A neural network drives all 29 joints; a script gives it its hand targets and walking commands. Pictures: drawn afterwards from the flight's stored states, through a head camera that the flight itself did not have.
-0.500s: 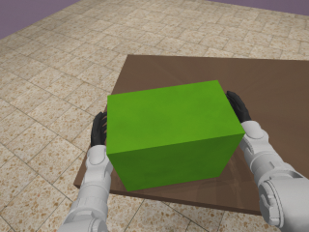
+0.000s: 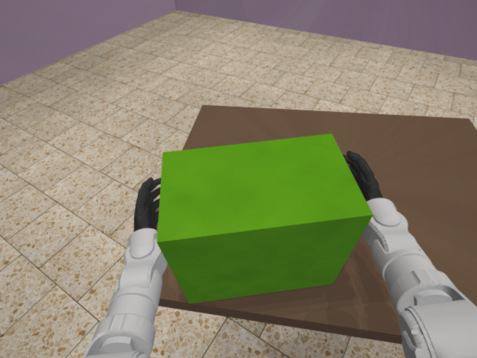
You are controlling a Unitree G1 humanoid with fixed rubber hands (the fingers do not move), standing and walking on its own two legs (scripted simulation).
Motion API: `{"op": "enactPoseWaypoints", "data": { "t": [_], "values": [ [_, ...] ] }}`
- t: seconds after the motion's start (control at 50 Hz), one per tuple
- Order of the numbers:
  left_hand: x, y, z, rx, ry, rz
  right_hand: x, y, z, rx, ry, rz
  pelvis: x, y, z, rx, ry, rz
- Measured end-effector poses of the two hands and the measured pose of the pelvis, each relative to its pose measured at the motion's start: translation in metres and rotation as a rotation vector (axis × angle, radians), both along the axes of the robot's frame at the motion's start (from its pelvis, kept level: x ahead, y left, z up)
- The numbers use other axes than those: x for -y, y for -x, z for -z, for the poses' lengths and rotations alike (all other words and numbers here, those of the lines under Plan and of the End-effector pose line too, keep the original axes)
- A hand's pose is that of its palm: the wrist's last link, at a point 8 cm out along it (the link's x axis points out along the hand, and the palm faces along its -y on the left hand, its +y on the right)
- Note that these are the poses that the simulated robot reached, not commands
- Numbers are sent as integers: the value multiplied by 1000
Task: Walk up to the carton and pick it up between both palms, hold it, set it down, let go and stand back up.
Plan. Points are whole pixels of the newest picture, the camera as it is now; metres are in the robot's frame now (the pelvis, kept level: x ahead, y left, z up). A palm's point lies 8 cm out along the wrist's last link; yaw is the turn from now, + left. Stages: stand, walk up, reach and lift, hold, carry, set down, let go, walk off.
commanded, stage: reach and lift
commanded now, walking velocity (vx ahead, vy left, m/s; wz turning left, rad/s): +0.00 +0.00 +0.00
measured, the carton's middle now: (255, 224) +0.37 +0.04 +0.02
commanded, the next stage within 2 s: none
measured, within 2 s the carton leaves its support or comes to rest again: neither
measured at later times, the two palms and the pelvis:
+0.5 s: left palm (146, 196) +0.35 +0.22 +0.12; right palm (389, 186) +0.38 -0.17 +0.14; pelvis +0.00 +0.01 +0.00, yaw +0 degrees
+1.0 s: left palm (143, 175) +0.34 +0.21 +0.17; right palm (418, 185) +0.34 -0.18 +0.18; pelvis -0.01 +0.01 +0.00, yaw -1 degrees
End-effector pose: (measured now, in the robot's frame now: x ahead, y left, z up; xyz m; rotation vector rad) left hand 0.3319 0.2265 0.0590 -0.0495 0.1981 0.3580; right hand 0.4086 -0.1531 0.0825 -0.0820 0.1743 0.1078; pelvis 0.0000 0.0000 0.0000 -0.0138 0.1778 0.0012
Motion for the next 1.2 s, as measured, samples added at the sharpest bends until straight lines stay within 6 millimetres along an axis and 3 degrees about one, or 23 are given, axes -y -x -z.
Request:
{"op": "enactPoseWaypoints", "data": {
  "t": [0.28, 0.56, 0.7, 0.94, 1.2],
  "values": [
    [12, -9, -39, -15, -20, 93, 17, 24, -40, -13, -32, 95, -5, 11, -1, 103, -6, 6],
    [7, -15, -61, -21, -51, 123, 13, 29, -56, 3, -63, 127, -11, 1, -3, 153, -11, 0],
    [6, -10, -76, -1, -74, 144, 13, 41, -67, 30, -77, 146, -12, -6, -3, 189, -12, -10],
    [22, -9, -106, 20, -70, 218, 29, 65, -93, 53, -79, 203, -12, 7, -4, 225, -10, 13],
    [6, -19, -123, 8, -61, 213, 14, 52, -108, 42, -57, 195, -16, 14, -4, 217, -11, 13]
  ]
}}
